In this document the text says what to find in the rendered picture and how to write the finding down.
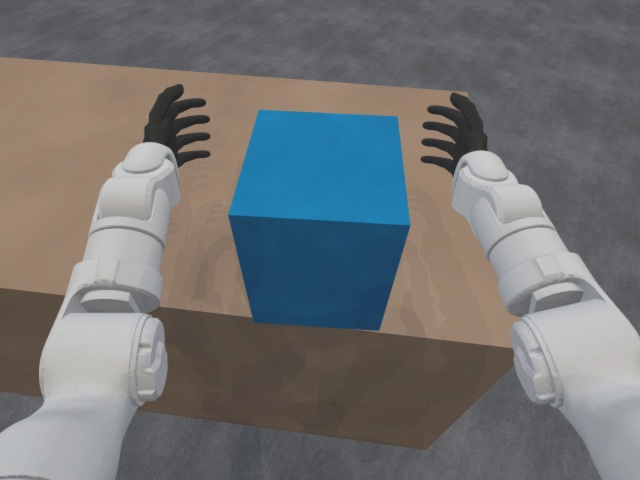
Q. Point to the robot left hand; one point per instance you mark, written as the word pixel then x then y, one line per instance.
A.
pixel 162 128

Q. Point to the robot right hand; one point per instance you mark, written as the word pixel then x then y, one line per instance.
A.
pixel 469 135

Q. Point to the pedestal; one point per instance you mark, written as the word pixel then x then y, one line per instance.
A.
pixel 445 335

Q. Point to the right robot upper arm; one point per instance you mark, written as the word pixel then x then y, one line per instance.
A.
pixel 583 359

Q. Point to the robot left forearm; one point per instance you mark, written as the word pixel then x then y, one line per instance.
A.
pixel 120 270

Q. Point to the carton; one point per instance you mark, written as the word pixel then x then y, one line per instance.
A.
pixel 320 218

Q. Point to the robot right forearm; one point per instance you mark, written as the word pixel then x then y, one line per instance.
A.
pixel 536 272

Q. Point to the left robot upper arm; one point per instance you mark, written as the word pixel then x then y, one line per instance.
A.
pixel 99 368

